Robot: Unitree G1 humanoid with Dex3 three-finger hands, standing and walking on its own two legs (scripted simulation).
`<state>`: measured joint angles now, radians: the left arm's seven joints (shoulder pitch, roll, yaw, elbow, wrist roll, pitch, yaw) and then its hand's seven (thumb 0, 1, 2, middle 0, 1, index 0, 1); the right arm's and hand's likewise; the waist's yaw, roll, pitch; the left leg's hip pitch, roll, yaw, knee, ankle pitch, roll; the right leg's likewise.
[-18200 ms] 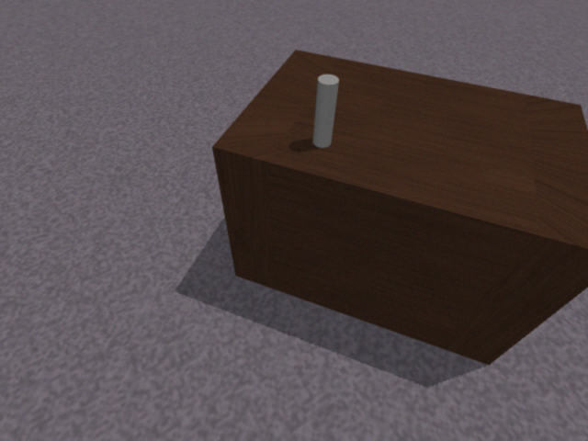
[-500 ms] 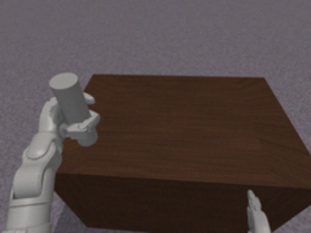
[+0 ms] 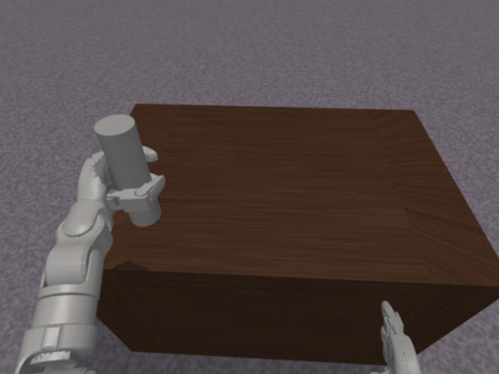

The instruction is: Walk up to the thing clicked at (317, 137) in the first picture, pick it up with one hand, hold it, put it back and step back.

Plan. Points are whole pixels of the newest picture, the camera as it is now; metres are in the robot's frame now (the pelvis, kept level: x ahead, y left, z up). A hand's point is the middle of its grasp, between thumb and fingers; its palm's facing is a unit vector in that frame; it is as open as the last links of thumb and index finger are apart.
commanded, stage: crouch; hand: left
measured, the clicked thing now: (132, 176) +0.37 +0.17 +0.15
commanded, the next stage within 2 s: lower in 0.80 s
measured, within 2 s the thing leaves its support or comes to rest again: rests again in 1.82 s
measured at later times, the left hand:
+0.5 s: hand (162, 177) +0.44 +0.16 +0.08, palm faces +0.06 -1.00 -0.01, open 6.8 cm
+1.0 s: hand (168, 176) +0.47 +0.16 +0.05, palm faces +0.06 -1.00 +0.00, open 6.8 cm
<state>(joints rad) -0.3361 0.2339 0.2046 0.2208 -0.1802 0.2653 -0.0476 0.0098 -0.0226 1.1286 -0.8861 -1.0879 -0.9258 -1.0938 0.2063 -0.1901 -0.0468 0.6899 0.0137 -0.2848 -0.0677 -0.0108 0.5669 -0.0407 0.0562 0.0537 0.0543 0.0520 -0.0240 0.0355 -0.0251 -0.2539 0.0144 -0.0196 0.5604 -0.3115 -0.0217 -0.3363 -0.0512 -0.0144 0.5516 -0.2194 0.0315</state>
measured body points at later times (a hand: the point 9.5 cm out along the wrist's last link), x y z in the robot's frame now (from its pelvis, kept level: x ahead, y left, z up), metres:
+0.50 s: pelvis -0.01 +0.00 -0.02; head +0.04 +0.00 +0.43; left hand +0.43 +0.21 +0.08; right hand +0.14 -0.27 -0.09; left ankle -0.01 +0.13 -0.73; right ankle +0.04 -0.14 -0.73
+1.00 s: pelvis +0.00 +0.01 -0.03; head +0.07 +0.01 +0.41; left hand +0.46 +0.21 +0.06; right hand +0.15 -0.26 -0.08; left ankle -0.01 +0.14 -0.73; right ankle +0.04 -0.14 -0.73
